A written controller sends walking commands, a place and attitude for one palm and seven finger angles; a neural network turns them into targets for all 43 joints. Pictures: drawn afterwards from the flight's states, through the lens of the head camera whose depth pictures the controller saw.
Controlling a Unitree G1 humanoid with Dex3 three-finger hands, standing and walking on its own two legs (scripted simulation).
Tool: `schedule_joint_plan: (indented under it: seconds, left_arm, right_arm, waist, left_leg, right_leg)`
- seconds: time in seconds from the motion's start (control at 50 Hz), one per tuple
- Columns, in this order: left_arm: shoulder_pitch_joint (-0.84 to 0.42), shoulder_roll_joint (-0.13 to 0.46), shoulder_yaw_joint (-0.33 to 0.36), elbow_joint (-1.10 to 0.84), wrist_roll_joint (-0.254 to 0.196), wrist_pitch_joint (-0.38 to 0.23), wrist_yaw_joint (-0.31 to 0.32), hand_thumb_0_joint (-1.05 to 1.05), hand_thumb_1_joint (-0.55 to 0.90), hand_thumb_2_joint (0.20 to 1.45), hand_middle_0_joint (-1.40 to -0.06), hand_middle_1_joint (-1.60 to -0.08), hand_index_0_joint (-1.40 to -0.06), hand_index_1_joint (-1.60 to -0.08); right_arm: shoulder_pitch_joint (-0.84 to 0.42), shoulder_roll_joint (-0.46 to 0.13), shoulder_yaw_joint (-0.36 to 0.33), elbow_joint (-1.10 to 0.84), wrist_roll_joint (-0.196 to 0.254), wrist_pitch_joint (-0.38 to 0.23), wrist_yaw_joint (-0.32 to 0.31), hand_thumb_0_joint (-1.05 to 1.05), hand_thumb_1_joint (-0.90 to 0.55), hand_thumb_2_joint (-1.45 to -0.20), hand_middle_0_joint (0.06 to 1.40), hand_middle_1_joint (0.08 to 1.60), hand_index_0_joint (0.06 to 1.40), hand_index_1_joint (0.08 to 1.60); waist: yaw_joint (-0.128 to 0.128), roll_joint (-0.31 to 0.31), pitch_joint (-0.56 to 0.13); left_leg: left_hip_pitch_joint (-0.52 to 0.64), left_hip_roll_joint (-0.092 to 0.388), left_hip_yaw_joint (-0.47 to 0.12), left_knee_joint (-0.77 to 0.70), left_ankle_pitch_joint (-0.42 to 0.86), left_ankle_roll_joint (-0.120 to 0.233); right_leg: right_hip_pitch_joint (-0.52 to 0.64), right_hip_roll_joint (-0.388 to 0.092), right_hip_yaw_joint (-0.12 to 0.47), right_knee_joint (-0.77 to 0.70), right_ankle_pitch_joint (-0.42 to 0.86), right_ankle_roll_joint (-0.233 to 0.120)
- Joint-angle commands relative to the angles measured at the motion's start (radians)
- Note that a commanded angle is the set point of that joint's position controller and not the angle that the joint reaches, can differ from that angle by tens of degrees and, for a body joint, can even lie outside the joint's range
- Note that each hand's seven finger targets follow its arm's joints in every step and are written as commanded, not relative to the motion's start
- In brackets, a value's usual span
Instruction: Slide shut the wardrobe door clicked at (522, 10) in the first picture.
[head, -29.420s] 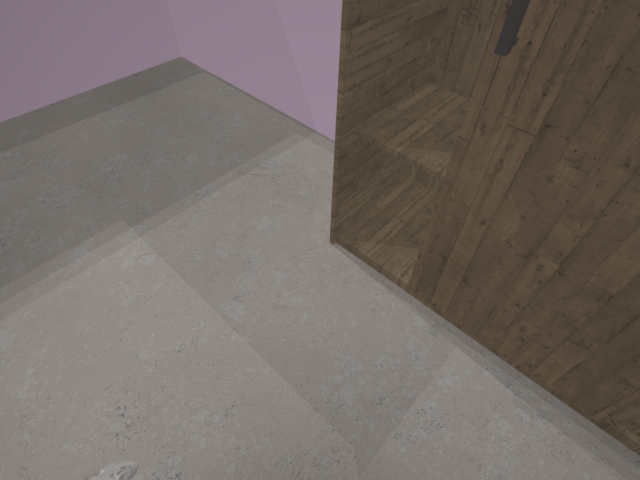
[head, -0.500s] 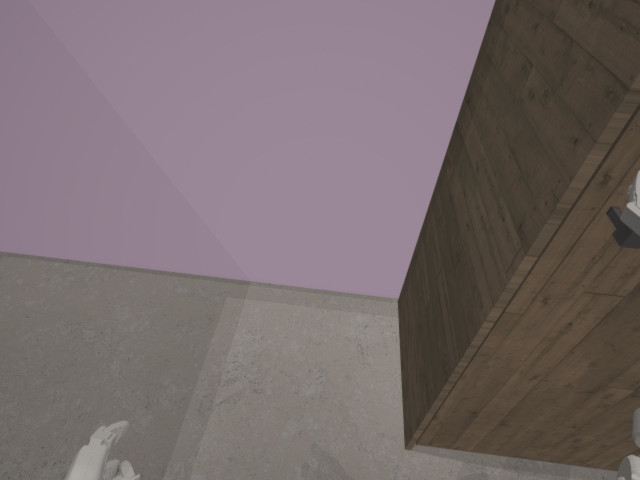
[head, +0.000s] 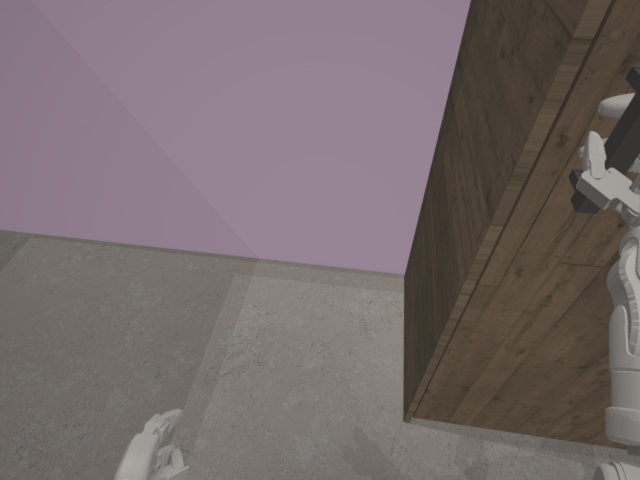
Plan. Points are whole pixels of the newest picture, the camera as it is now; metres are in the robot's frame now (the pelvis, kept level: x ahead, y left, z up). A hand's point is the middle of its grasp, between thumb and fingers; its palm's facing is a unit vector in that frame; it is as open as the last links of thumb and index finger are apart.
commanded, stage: stop walking and hold the door there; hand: right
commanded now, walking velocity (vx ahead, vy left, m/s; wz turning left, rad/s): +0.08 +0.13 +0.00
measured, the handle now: (610, 143) +0.40 -0.28 +0.25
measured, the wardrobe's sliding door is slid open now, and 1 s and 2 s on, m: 0.00 0.00 0.00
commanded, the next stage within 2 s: loosen the grip on the handle in 1.04 s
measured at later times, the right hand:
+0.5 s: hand (588, 172) +0.37 -0.25 +0.23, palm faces +0.40 +0.91 -0.14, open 6.1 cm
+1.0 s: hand (586, 171) +0.37 -0.25 +0.23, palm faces +0.52 +0.83 -0.19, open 6.2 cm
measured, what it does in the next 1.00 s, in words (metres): steps on the spot: left foot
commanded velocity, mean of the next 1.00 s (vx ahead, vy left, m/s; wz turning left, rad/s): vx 0.01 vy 0.04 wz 0.00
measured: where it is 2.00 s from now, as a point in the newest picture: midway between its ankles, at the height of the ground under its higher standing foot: outside the picture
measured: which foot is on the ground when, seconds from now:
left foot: down 0.00-0.00, up 0.02-0.48, down 0.50-1.00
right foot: down 0.00-1.00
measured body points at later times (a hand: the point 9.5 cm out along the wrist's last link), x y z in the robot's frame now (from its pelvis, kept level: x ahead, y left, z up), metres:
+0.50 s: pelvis +0.02 +0.00 +0.02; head +0.01 -0.02 +0.47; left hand +0.19 +0.22 -0.06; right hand +0.34 -0.30 +0.24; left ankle -0.01 +0.13 -0.72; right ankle +0.06 -0.07 -0.72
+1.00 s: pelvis +0.03 +0.04 +0.01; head +0.01 +0.05 +0.46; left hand +0.17 +0.31 -0.09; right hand +0.34 -0.30 +0.24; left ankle -0.01 +0.14 -0.72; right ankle +0.05 -0.06 -0.72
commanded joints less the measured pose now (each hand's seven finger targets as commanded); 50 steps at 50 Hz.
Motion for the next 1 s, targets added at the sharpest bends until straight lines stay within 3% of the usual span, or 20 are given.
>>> schedule_joint_plan:
  seconds: [0.0, 0.02, 0.04, 0.06, 0.08, 0.14, 0.18, 0.28, 0.36, 0.44, 0.5, 0.52, 0.54, 0.56, 0.68, 0.76, 0.84, 0.94, 0.96, 0.98]
  left_arm:
    - [-0.127, 0.133, 0.06, -0.164, 0.004, -0.037, 0.017, 0.0, 0.9, 0.9, -0.2, -0.3, -0.2, -0.3]
    - [-0.124, 0.116, 0.049, -0.154, 0.008, -0.044, 0.02, 0.0, 0.9, 0.9, -0.2, -0.3, -0.2, -0.3]
    - [-0.12, 0.121, 0.048, -0.14, 0.011, -0.05, 0.028, 0.0, 0.9, 0.9, -0.2, -0.3, -0.2, -0.3]
    - [-0.123, 0.115, 0.048, -0.14, 0.015, -0.056, 0.037, 0.0, 0.9, 0.9, -0.2, -0.3, -0.2, -0.3]
    - [-0.12, 0.126, 0.052, -0.132, 0.018, -0.06, 0.039, 0.0, 0.9, 0.9, -0.2, -0.3, -0.2, -0.3]
    - [-0.13, 0.118, 0.051, -0.137, 0.015, -0.058, 0.03, 0.0, 0.9, 0.9, -0.2, -0.3, -0.2, -0.3]
    - [-0.131, 0.113, 0.046, -0.145, 0.01, -0.061, 0.026, 0.0, 0.9, 0.9, -0.2, -0.3, -0.2, -0.3]
    - [-0.123, 0.108, 0.046, -0.148, 0.012, -0.069, 0.024, 0.0, 0.9, 0.9, -0.2, -0.3, -0.2, -0.3]
    - [-0.131, 0.11, 0.042, -0.148, 0.017, -0.074, 0.024, 0.0, 0.9, 0.9, -0.2, -0.3, -0.2, -0.3]
    - [-0.141, 0.113, 0.044, -0.15, 0.022, -0.063, 0.026, 0.0, 0.9, 0.9, -0.2, -0.3, -0.2, -0.3]
    - [-0.158, 0.113, 0.041, -0.151, 0.023, -0.056, 0.034, 0.0, 0.9, 0.9, -0.2, -0.3, -0.2, -0.3]
    - [-0.159, 0.116, 0.043, -0.147, 0.023, -0.05, 0.035, 0.0, 0.9, 0.9, -0.2, -0.3, -0.2, -0.3]
    - [-0.134, 0.12, 0.055, -0.141, 0.008, -0.046, 0.036, 0.0, 0.9, 0.9, -0.2, -0.3, -0.2, -0.3]
    - [-0.144, 0.119, 0.056, -0.149, 0.0, -0.045, 0.034, 0.0, 0.9, 0.9, -0.2, -0.3, -0.2, -0.3]
    - [-0.137, 0.129, 0.059, -0.15, -0.008, -0.032, 0.04, 0.0, 0.9, 0.9, -0.2, -0.3, -0.2, -0.3]
    - [-0.125, 0.137, 0.062, -0.15, -0.013, -0.025, 0.043, 0.0, 0.9, 0.9, -0.2, -0.3, -0.2, -0.3]
    - [-0.108, 0.144, 0.068, -0.15, -0.017, -0.021, 0.047, 0.0, 0.9, 0.9, -0.2, -0.3, -0.2, -0.3]
    - [-0.103, 0.148, 0.07, -0.145, -0.02, -0.016, 0.048, 0.0, 0.9, 0.9, -0.2, -0.3, -0.2, -0.3]
    - [-0.107, 0.147, 0.068, -0.144, -0.018, -0.016, 0.048, 0.0, 0.9, 0.9, -0.2, -0.3, -0.2, -0.3]
    - [-0.103, 0.149, 0.068, -0.141, -0.018, -0.016, 0.047, 0.0, 0.9, 0.9, -0.2, -0.3, -0.2, -0.3]
  right_arm:
    - [-0.313, -0.137, 0.021, -0.279, 0.024, -0.061, -0.01, 0.0, -0.9, -0.9, 0.45, 1.4, 0.45, 1.4]
    - [-0.307, -0.119, 0.037, -0.264, 0.029, -0.055, -0.01, 0.0, -0.9, -0.9, 0.45, 1.4, 0.45, 1.4]
    - [-0.316, -0.154, 0.005, -0.264, 0.026, -0.056, -0.022, 0.0, -0.9, -0.9, 0.45, 1.4, 0.45, 1.4]
    - [-0.317, -0.128, 0.03, -0.29, 0.033, -0.064, -0.027, 0.0, -0.9, -0.9, 0.45, 1.4, 0.45, 1.4]
    - [-0.302, -0.145, 0.015, -0.302, 0.021, -0.068, -0.033, 0.0, -0.9, -0.9, 0.45, 1.4, 0.45, 1.4]
    - [-0.265, -0.073, 0.07, -0.319, 0.013, -0.059, -0.027, 0.0, -0.9, -0.9, 0.45, 1.4, 0.45, 1.4]
    - [-0.266, -0.044, 0.102, -0.342, 0.013, -0.051, -0.02, 0.0, -0.9, -0.9, 0.45, 1.4, 0.45, 1.4]
    - [-0.223, -0.076, 0.068, -0.348, 0.015, -0.049, -0.02, 0.0, -0.9, -0.9, 0.45, 1.4, 0.45, 1.4]
    - [-0.189, -0.096, 0.043, -0.355, 0.014, -0.06, -0.02, 0.0, -0.9, -0.9, 0.45, 1.4, 0.45, 1.4]
    - [-0.169, -0.196, -0.051, -0.36, 0.01, -0.08, -0.028, 0.0, -0.9, -0.9, 0.45, 1.4, 0.45, 1.4]
    - [-0.17, -0.219, -0.083, -0.372, 0.02, -0.089, -0.03, 0.0, -0.9, -0.9, 0.45, 1.4, 0.45, 1.4]
    - [-0.167, -0.227, -0.095, -0.36, 0.02, -0.093, -0.033, 0.0, -0.9, -0.9, 0.45, 1.4, 0.45, 1.4]
    - [-0.144, -0.231, -0.116, -0.33, 0.021, -0.09, -0.038, 0.0, -0.9, -0.9, 0.45, 1.4, 0.45, 1.4]
    - [-0.128, -0.166, -0.058, -0.324, 0.029, -0.082, -0.031, 0.0, -0.9, -0.9, 0.45, 1.4, 0.45, 1.4]
    - [-0.103, -0.219, -0.1, -0.288, 0.023, -0.07, -0.045, 0.0, -0.9, -0.9, 0.45, 1.4, 0.45, 1.4]
    - [-0.084, -0.224, -0.107, -0.248, 0.026, -0.06, -0.047, 0.0, -0.9, -0.9, 0.45, 1.4, 0.45, 1.4]
    - [-0.072, -0.284, -0.161, -0.245, 0.026, -0.058, -0.054, 0.0, -0.9, -0.9, 0.45, 1.4, 0.45, 1.4]
    - [-0.06, -0.274, -0.151, -0.22, 0.025, -0.052, -0.051, 0.0, -0.9, -0.9, 0.45, 1.4, 0.45, 1.4]
    - [-0.048, -0.241, -0.121, -0.202, 0.027, -0.048, -0.046, 0.0, -0.9, -0.9, 0.45, 1.4, 0.45, 1.4]
    - [-0.05, -0.272, -0.148, -0.2, 0.025, -0.05, -0.05, 0.0, -0.9, -0.9, 0.45, 1.4, 0.45, 1.4]
  waist:
    - [0.017, -0.279, -0.269]
    - [0.034, -0.183, -0.24]
    - [0.037, -0.108, -0.204]
    - [0.038, -0.027, -0.197]
    - [0.032, -0.007, -0.205]
    - [0.021, -0.157, -0.217]
    - [0.024, -0.206, -0.199]
    - [0.024, -0.149, -0.24]
    - [0.02, -0.186, -0.261]
    - [0.013, -0.108, -0.306]
    - [0.015, -0.127, -0.313]
    - [0.015, -0.153, -0.311]
    - [0.009, -0.056, -0.329]
    - [0.014, -0.009, -0.315]
    - [0.013, -0.089, -0.287]
    - [0.017, -0.024, -0.265]
    - [0.009, -0.016, -0.301]
    - [0.01, -0.027, -0.266]
    - [0.013, -0.019, -0.246]
    - [0.009, -0.02, -0.244]
  left_leg:
    - [-0.169, -0.025, -0.119, 0.267, -0.212, 0.008]
    - [-0.177, -0.019, -0.14, 0.32, -0.197, 0.014]
    - [-0.213, -0.01, -0.164, 0.336, -0.141, 0.017]
    - [-0.229, -0.007, -0.164, 0.31, -0.105, 0.014]
    - [-0.227, -0.009, -0.158, 0.296, -0.072, 0.01]
    - [-0.168, -0.023, -0.107, 0.217, -0.025, 0.007]
    - [-0.149, -0.034, -0.074, 0.177, -0.014, 0.005]
    - [-0.141, -0.035, -0.051, 0.051, -0.022, 0.0]
    - [-0.072, -0.023, -0.04, -0.093, 0.037, 0.008]
    - [0.045, 0.056, -0.105, -0.201, 0.165, 0.041]
    - [0.006, 0.089, -0.118, -0.16, 0.279, 0.044]
    - [-0.003, 0.083, -0.103, -0.149, 0.27, 0.039]
    - [0.007, 0.064, -0.092, -0.151, 0.27, 0.028]
    - [0.0, 0.067, -0.099, -0.158, 0.295, 0.028]
    - [0.008, 0.121, -0.143, -0.17, 0.375, 0.038]
    - [0.023, 0.14, -0.146, -0.174, 0.399, 0.043]
    - [0.065, 0.147, -0.138, -0.145, 0.51, 0.036]
    - [0.039, 0.141, -0.136, -0.154, 0.453, 0.029]
    - [0.03, 0.137, -0.132, -0.161, 0.427, 0.026]
    - [0.03, 0.138, -0.134, -0.163, 0.409, 0.028]
  right_leg:
    - [0.291, -0.312, 0.405, -0.363, 0.066, -0.114]
    - [0.229, -0.333, 0.471, -0.446, -0.224, -0.093]
    - [0.22, -0.345, 0.501, -0.48, -0.282, -0.067]
    - [0.257, -0.348, 0.496, -0.471, -0.183, -0.045]
    - [0.297, -0.34, 0.434, -0.464, -0.107, -0.02]
    - [0.302, -0.273, 0.243, -0.478, -0.159, 0.014]
    - [0.286, -0.251, 0.197, -0.508, -0.23, 0.02]
    - [0.381, -0.257, 0.188, -0.473, -0.057, 0.001]
    - [0.364, -0.229, 0.149, -0.415, 0.028, 0.01]
    - [0.284, -0.209, 0.123, -0.275, 0.178, 0.011]
    - [0.295, -0.189, 0.121, -0.236, 0.267, 0.025]
    - [0.295, -0.189, 0.126, -0.249, 0.278, 0.037]
    - [0.298, -0.188, 0.116, -0.22, 0.283, 0.019]
    - [0.294, -0.185, 0.107, -0.197, 0.288, 0.008]
    - [0.238, -0.166, 0.076, -0.136, 0.29, -0.009]
    - [0.191, -0.149, 0.076, -0.106, 0.266, -0.009]
    - [0.2, -0.147, 0.068, -0.086, 0.336, -0.014]
    - [0.193, -0.144, 0.07, -0.087, 0.302, -0.018]
    - [0.183, -0.142, 0.075, -0.09, 0.288, -0.02]
    - [0.178, -0.146, 0.077, -0.094, 0.282, -0.021]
